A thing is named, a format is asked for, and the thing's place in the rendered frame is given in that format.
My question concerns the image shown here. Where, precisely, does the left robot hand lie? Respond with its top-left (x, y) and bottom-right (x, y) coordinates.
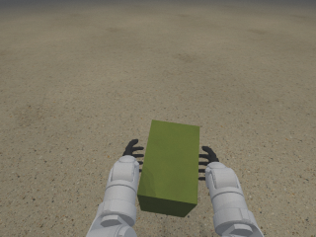
top-left (122, 138), bottom-right (144, 173)

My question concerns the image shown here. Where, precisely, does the carton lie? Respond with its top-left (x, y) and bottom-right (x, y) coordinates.
top-left (137, 119), bottom-right (200, 218)

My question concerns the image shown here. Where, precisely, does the right robot forearm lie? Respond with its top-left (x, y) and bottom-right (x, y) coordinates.
top-left (204, 161), bottom-right (265, 237)

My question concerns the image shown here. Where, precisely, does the right robot hand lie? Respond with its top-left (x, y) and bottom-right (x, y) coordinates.
top-left (198, 146), bottom-right (219, 181)

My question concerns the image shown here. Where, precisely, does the robot left upper arm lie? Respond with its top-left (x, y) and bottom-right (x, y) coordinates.
top-left (86, 224), bottom-right (137, 237)

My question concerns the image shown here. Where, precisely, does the left robot forearm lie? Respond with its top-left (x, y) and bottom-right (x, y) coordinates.
top-left (86, 155), bottom-right (139, 236)

